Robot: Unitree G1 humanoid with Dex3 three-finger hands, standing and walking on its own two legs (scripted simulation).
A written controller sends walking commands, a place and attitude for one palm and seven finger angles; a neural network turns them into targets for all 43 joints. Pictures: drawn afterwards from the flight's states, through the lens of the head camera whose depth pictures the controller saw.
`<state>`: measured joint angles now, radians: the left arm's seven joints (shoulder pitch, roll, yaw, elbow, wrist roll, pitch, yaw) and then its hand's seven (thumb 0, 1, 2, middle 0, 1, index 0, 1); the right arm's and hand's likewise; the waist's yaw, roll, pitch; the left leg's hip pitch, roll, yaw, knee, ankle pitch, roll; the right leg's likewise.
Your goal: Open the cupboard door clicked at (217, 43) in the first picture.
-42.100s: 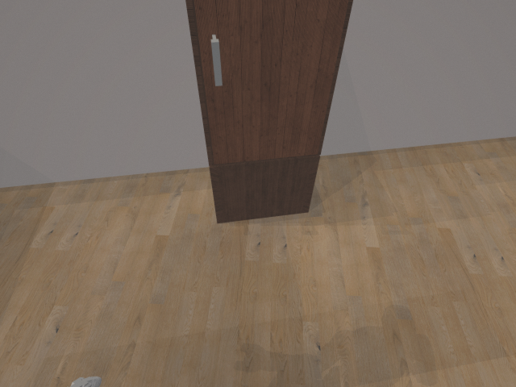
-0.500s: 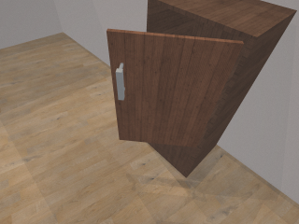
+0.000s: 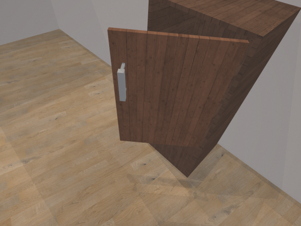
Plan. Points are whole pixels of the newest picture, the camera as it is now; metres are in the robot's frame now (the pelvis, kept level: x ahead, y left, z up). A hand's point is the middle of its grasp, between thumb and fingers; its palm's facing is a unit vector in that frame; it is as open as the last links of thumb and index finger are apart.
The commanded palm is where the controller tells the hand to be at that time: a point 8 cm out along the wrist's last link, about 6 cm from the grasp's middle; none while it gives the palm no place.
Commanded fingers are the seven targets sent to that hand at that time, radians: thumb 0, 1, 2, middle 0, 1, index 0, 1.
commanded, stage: look again from close up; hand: left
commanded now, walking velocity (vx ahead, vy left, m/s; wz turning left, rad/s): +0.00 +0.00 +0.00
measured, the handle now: (123, 82) +0.55 +0.14 +0.06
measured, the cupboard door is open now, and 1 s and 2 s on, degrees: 41 41 41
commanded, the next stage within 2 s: raise the hand with hooked fingers in 0.14 s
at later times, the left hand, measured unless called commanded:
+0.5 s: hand (84, 188) +0.20 +0.18 +0.00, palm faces +0.17 -0.99 -0.04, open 7.8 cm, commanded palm +0.12 +0.24 -0.05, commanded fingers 0.00 0.57 0.76 -0.22 -0.51 -0.22 -0.51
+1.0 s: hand (74, 192) +0.20 +0.21 -0.01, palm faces +0.02 -1.00 -0.05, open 10.6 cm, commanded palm +0.16 +0.26 +0.00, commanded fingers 0.00 -0.01 0.51 -0.27 -0.88 -0.27 -0.88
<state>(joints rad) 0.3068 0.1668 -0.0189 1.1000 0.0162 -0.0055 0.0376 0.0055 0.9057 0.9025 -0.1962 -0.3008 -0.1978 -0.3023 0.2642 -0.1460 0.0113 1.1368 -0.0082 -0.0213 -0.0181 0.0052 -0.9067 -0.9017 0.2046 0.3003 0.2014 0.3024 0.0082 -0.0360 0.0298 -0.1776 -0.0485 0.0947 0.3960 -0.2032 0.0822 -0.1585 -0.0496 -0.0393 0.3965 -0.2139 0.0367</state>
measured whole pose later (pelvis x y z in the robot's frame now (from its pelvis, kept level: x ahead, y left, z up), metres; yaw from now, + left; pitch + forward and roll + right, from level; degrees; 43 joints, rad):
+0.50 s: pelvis -0.01 -0.01 -0.04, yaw +2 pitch +6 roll +0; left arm 0.35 0.20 0.14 0.18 -0.23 -0.41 -0.10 0.02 0.81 0.85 -0.20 -0.38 -0.20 -0.38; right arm 0.25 -0.25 -0.03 0.71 0.02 -0.26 -0.01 0.01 -0.91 -0.90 0.21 0.30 0.20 0.30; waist -0.04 0.01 -0.12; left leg -0.54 -0.05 0.07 0.78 -0.35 0.06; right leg -0.54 -0.02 -0.05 0.81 -0.38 -0.02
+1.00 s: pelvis -0.01 -0.05 -0.06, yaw +3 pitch +11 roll -2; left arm 0.29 0.35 0.34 0.16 -0.40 -0.32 -0.50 0.01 0.21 0.61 -0.25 -0.74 -0.25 -0.75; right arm 0.23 -0.22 0.04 0.59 0.05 -0.23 -0.06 0.01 -0.90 -0.90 0.21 0.30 0.21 0.30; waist 0.01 0.04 -0.10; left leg -0.75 0.02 -0.01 1.00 -0.45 0.02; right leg -0.69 0.04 -0.13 0.95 -0.45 -0.07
